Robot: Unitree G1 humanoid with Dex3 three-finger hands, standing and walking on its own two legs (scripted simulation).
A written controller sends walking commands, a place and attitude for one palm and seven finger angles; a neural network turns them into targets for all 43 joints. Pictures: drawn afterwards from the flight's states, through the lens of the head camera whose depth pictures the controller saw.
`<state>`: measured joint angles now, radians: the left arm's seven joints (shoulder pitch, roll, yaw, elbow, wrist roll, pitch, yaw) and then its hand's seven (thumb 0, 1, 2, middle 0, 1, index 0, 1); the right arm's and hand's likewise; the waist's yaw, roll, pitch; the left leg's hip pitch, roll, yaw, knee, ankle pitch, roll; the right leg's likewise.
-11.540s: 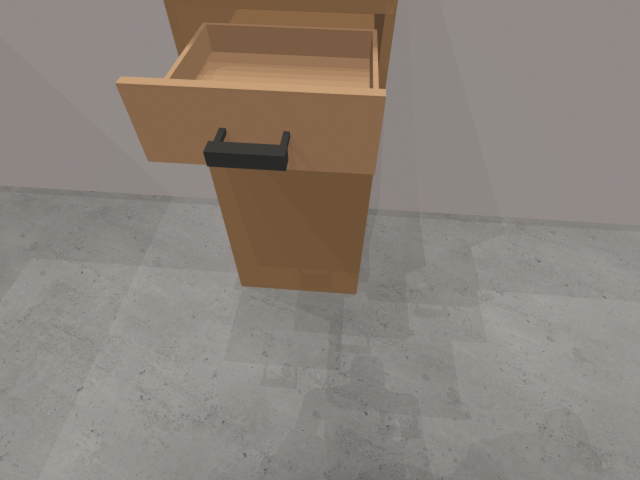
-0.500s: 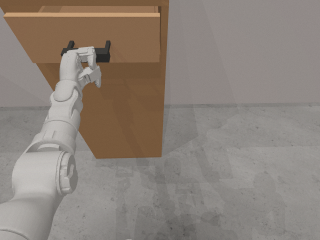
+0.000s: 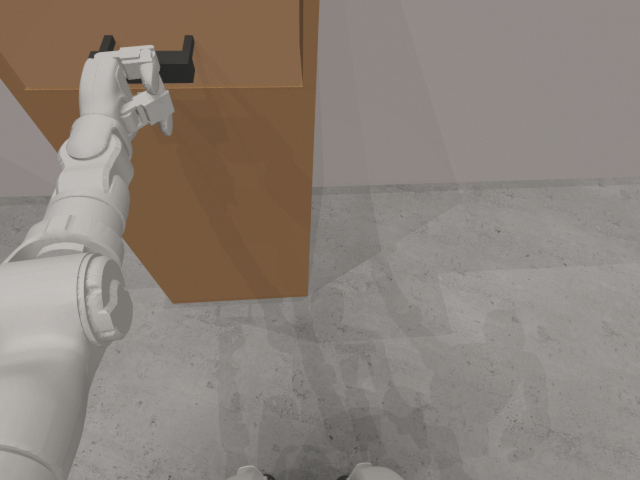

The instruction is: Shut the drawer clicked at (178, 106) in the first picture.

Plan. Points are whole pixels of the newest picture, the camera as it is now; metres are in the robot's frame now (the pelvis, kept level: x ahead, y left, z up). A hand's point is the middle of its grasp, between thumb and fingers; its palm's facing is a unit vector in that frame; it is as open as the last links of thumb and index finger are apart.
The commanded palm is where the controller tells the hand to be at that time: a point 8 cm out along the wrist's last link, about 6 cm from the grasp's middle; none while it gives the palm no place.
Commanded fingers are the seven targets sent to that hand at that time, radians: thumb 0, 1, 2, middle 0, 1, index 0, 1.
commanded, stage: push the drawer shut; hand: left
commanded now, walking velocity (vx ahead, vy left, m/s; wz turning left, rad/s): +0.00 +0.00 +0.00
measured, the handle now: (146, 55) +0.62 +0.16 +0.15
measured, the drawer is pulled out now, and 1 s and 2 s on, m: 0.00 0.00 0.00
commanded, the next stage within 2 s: pull the fist back off the drawer in 0.10 s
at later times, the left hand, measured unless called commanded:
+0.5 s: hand (166, 98) +0.54 +0.13 +0.15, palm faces -0.01 -1.00 -0.02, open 3.2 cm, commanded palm +0.53 +0.17 +0.15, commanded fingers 0.00 0.90 0.90 -1.40 -1.60 -1.40 -1.60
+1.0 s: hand (167, 113) +0.52 +0.13 +0.14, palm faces -0.01 -1.00 +0.00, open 3.3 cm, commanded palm +0.48 +0.18 +0.15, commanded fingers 0.00 0.90 0.90 -1.40 -1.60 -1.40 -1.60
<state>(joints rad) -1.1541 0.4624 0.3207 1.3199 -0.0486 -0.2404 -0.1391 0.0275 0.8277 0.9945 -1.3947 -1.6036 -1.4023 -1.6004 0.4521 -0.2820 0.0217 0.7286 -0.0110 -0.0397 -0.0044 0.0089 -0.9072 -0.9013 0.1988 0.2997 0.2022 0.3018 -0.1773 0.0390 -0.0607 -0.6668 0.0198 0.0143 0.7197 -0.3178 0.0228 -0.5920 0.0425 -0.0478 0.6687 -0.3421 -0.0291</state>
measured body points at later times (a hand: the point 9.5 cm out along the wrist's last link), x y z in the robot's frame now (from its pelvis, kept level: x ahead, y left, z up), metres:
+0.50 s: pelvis -0.02 +0.01 -0.01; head +0.09 +0.02 +0.43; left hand +0.53 +0.18 +0.15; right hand -0.07 -0.25 -0.11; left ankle +0.01 +0.10 -0.71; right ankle -0.02 -0.10 -0.71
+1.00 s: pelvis +0.01 +0.01 +0.00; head +0.08 +0.00 +0.45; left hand +0.51 +0.18 +0.15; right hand +0.02 -0.25 -0.12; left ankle +0.01 +0.10 -0.71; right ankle -0.02 -0.10 -0.71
